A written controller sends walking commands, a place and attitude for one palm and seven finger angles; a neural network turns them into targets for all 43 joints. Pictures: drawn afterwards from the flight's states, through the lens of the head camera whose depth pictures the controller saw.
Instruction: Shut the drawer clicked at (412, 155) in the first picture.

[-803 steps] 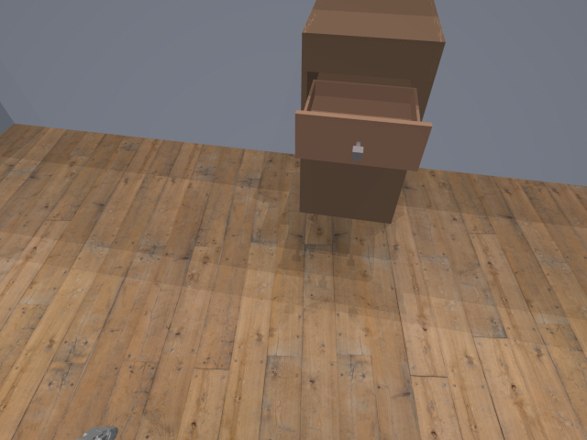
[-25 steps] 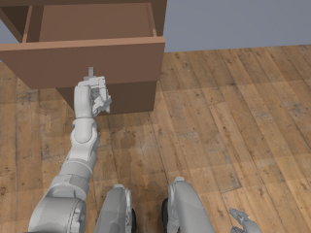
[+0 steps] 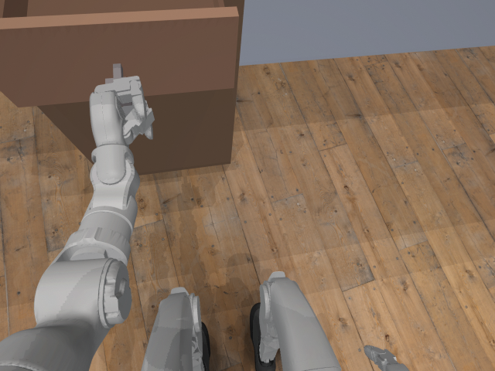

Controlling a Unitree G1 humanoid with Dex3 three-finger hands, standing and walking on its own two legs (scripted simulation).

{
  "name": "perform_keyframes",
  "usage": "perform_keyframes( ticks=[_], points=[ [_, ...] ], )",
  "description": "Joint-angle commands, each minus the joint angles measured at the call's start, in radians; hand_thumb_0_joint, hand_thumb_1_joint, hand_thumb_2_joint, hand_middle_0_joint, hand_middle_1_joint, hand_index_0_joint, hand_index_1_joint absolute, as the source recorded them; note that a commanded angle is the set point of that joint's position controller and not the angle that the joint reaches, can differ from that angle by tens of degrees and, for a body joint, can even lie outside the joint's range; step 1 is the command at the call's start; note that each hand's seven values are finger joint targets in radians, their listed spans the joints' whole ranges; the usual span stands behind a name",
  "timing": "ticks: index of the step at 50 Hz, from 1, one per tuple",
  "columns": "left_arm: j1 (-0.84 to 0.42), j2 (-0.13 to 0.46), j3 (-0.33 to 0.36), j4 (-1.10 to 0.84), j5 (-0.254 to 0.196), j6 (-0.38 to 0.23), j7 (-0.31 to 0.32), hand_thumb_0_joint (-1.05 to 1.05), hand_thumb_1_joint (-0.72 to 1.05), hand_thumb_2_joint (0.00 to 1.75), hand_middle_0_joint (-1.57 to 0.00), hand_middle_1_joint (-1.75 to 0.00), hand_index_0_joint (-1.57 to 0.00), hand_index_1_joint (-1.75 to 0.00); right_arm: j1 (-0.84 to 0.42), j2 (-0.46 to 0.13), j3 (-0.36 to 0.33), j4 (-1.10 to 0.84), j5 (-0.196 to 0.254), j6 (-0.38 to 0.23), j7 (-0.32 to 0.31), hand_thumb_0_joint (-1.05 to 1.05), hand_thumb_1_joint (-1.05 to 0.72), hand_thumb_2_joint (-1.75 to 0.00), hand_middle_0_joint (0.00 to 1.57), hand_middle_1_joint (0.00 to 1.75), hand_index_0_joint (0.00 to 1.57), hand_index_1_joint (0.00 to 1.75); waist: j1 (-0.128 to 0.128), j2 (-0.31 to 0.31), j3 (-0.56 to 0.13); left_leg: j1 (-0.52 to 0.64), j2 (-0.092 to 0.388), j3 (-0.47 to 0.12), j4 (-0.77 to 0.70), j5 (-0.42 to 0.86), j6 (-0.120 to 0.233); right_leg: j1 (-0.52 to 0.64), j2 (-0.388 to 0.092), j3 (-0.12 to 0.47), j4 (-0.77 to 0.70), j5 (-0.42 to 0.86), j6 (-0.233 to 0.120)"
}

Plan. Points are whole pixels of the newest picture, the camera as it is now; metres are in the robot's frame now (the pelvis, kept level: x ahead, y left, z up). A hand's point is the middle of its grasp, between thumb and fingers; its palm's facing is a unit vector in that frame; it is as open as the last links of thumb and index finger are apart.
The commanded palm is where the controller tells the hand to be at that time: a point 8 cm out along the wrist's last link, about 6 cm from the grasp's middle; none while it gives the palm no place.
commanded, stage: push the drawer shut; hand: left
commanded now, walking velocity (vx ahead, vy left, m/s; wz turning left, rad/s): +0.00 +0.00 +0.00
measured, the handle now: (118, 83) +0.57 +0.16 +0.01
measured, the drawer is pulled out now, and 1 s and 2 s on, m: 0.08 0.00 0.00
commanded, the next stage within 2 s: pull the fist back off the drawer in 0.94 s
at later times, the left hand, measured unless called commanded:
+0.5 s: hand (148, 87) +0.56 +0.11 +0.01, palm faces +0.10 -0.99 -0.04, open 3.4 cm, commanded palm +0.54 +0.16 +0.02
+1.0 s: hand (146, 72) +0.59 +0.11 +0.01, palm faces +0.10 -0.99 -0.04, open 3.4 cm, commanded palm +0.61 +0.15 +0.02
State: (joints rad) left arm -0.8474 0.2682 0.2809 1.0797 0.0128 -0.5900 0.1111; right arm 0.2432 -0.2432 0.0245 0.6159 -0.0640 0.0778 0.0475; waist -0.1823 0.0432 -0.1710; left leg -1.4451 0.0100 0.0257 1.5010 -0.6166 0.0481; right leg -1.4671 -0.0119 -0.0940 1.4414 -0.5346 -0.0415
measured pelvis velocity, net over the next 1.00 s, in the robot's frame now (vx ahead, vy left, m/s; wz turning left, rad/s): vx -0.02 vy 0.00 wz -0.03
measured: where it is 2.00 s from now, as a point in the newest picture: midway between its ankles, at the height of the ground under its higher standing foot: (232, 363)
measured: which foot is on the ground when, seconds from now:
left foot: down 0.00-1.00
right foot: down 0.00-1.00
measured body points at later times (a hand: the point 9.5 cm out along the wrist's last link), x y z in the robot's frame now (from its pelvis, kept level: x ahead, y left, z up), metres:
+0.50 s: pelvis +0.00 +0.00 -0.01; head +0.20 +0.02 +0.39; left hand +0.55 +0.17 +0.02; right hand +0.00 -0.26 -0.12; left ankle +0.03 +0.09 -0.57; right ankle +0.06 -0.10 -0.57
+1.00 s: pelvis -0.02 +0.00 -0.03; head +0.20 +0.03 +0.37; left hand +0.58 +0.17 +0.02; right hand -0.04 -0.25 -0.13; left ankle +0.03 +0.09 -0.57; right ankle +0.06 -0.10 -0.57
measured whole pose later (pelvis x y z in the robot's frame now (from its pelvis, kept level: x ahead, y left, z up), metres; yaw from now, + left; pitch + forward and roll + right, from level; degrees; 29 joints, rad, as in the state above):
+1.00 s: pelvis -0.02 +0.00 -0.03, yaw -2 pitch +36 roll -6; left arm -1.23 0.52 0.39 1.33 0.14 -0.50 0.10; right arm 0.33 -0.24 0.10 0.61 -0.09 0.10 0.06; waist -0.31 0.06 -0.14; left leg -1.63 0.03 -0.03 1.59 -0.60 0.05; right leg -1.61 0.00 -0.15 1.48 -0.50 -0.05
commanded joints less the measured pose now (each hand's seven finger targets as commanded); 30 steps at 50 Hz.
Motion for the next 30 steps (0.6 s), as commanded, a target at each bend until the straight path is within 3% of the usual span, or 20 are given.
perform_keyframes(
  ticks=[1, 4, 7, 8, 9, 11, 17, 23, 26, 27, 30],
  points=[
    [-0.458, 0.229, 0.060, -0.165, -0.007, -0.061, 0.003, 0.00, 0.90, 0.90, -1.40, -1.60, -1.40, -1.60, 0.175, -0.173, -0.054, -0.048, -0.007, -0.003, -0.014, 0.00, -0.90, -0.90, 0.20, 0.30, 0.20, 0.30, -0.037, 0.042, -0.582, 0.262, -0.010, -0.079, -0.157, 0.282, -0.015, 0.405, 0.027, 0.103, -0.180, 0.218, 0.026],
    [-0.506, 0.242, 0.063, -0.182, -0.004, -0.062, -0.001, 0.00, 0.90, 0.90, -1.40, -1.60, -1.40, -1.60, 0.188, -0.176, -0.052, -0.049, -0.010, 0.001, -0.010, 0.00, -0.90, -0.90, 0.20, 0.30, 0.20, 0.30, -0.035, 0.098, -0.623, 0.308, -0.007, -0.090, -0.158, 0.313, -0.018, 0.383, 0.027, 0.095, -0.169, 0.229, 0.022],
    [-0.523, 0.246, 0.066, -0.153, -0.005, -0.052, -0.002, 0.00, 0.90, 0.90, -1.40, -1.60, -1.40, -1.60, 0.198, -0.175, -0.049, -0.048, -0.011, 0.007, -0.008, 0.00, -0.90, -0.90, 0.20, 0.30, 0.20, 0.30, -0.049, 0.085, -0.604, 0.301, -0.004, -0.091, -0.154, 0.329, -0.016, 0.377, 0.031, 0.092, -0.170, 0.243, 0.024],
    [-0.545, 0.280, 0.086, -0.182, -0.001, -0.058, -0.001, 0.00, 0.90, 0.90, -1.40, -1.60, -1.40, -1.60, 0.204, -0.181, -0.050, -0.046, -0.013, 0.010, -0.007, 0.00, -0.90, -0.90, 0.20, 0.30, 0.20, 0.30, -0.042, 0.112, -0.631, 0.320, -0.001, -0.096, -0.153, 0.343, -0.019, 0.373, 0.029, 0.090, -0.163, 0.249, 0.022],
    [-0.536, 0.271, 0.079, -0.185, 0.001, -0.058, -0.001, 0.00, 0.90, 0.90, -1.40, -1.60, -1.40, -1.60, 0.206, -0.180, -0.052, -0.048, -0.013, 0.012, -0.005, 0.00, -0.90, -0.90, 0.20, 0.30, 0.20, 0.30, -0.038, 0.123, -0.647, 0.342, -0.002, -0.097, -0.155, 0.358, -0.021, 0.371, 0.031, 0.088, -0.162, 0.258, 0.021],
    [-0.574, 0.248, 0.056, -0.176, 0.004, -0.055, 0.000, 0.00, 0.90, 0.90, -1.40, -1.60, -1.40, -1.60, 0.213, -0.181, -0.052, -0.041, -0.014, 0.015, -0.001, 0.00, -0.90, -0.90, 0.20, 0.30, 0.20, 0.30, -0.062, 0.112, -0.634, 0.346, 0.003, -0.107, -0.153, 0.355, -0.020, 0.351, 0.032, 0.083, -0.165, 0.249, 0.024],
    [-0.654, 0.312, 0.087, -0.133, 0.021, -0.052, 0.011, 0.00, 0.90, 0.90, -1.40, -1.60, -1.40, -1.60, 0.236, -0.187, -0.047, -0.024, -0.019, 0.016, -0.001, 0.00, -0.90, -0.90, 0.20, 0.30, 0.20, 0.30, -0.086, 0.102, -0.613, 0.301, 0.002, -0.104, -0.137, 0.322, -0.011, 0.343, 0.036, 0.089, -0.173, 0.224, 0.025],
    [-0.736, 0.354, 0.092, -0.114, 0.039, -0.046, 0.006, 0.00, 0.90, 0.90, -1.40, -1.60, -1.40, -1.60, 0.255, -0.193, -0.040, -0.018, -0.026, 0.019, 0.002, 0.00, -0.90, -0.90, 0.20, 0.30, 0.20, 0.30, -0.101, 0.161, -0.631, 0.313, 0.004, -0.113, -0.126, 0.340, -0.012, 0.317, 0.039, 0.085, -0.167, 0.224, 0.022],
    [-0.740, 0.410, 0.127, -0.090, 0.044, -0.032, 0.001, 0.00, 0.90, 0.90, -1.40, -1.60, -1.40, -1.60, 0.263, -0.198, -0.034, -0.023, -0.027, 0.022, 0.001, 0.00, -0.90, -0.90, 0.20, 0.30, 0.20, 0.30, -0.099, 0.153, -0.636, 0.282, 0.006, -0.111, -0.116, 0.337, -0.009, 0.332, 0.042, 0.088, -0.165, 0.223, 0.022],
    [-0.766, 0.415, 0.126, -0.092, 0.045, -0.032, 0.000, 0.00, 0.90, 0.90, -1.40, -1.60, -1.40, -1.60, 0.267, -0.197, -0.032, -0.023, -0.028, 0.022, 0.002, 0.00, -0.90, -0.90, 0.20, 0.30, 0.20, 0.30, -0.106, 0.183, -0.637, 0.299, 0.007, -0.116, -0.119, 0.344, -0.010, 0.314, 0.042, 0.084, -0.160, 0.222, 0.020],
    [-0.776, 0.425, 0.129, -0.092, 0.049, -0.023, -0.006, 0.00, 0.90, 0.90, -1.40, -1.60, -1.40, -1.60, 0.275, -0.203, -0.031, -0.025, -0.028, 0.026, 0.006, 0.00, -0.90, -0.90, 0.20, 0.30, 0.20, 0.30, -0.107, 0.196, -0.657, 0.323, 0.011, -0.128, -0.114, 0.365, -0.014, 0.291, 0.045, 0.076, -0.153, 0.226, 0.019]
  ],
)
